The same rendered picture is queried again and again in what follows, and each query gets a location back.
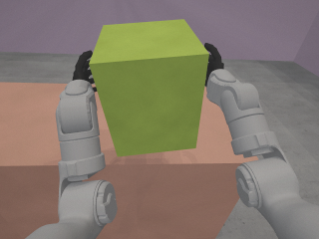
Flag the right robot upper arm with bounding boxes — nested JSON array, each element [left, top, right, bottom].
[[235, 156, 319, 239]]

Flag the left robot upper arm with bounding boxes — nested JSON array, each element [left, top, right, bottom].
[[25, 179, 118, 239]]

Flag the carton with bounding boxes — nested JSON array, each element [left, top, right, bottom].
[[89, 19, 209, 157]]

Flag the pedestal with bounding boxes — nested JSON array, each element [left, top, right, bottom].
[[0, 82, 258, 239]]

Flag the left robot hand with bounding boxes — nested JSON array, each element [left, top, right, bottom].
[[72, 50, 97, 92]]

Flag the right robot hand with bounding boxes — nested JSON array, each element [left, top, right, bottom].
[[204, 43, 224, 87]]

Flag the left robot forearm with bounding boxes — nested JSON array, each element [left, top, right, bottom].
[[55, 80, 106, 219]]

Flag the right robot forearm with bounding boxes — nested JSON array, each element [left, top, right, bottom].
[[206, 69, 300, 194]]

